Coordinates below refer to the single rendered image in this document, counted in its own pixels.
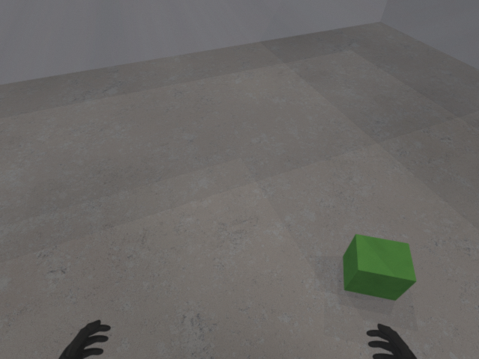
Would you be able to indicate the robot left hand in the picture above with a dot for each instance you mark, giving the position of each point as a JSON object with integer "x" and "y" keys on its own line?
{"x": 76, "y": 350}

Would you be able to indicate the carton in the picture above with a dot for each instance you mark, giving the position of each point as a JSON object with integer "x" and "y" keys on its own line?
{"x": 378, "y": 267}

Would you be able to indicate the robot right hand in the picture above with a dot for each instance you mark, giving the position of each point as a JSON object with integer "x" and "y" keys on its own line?
{"x": 396, "y": 345}

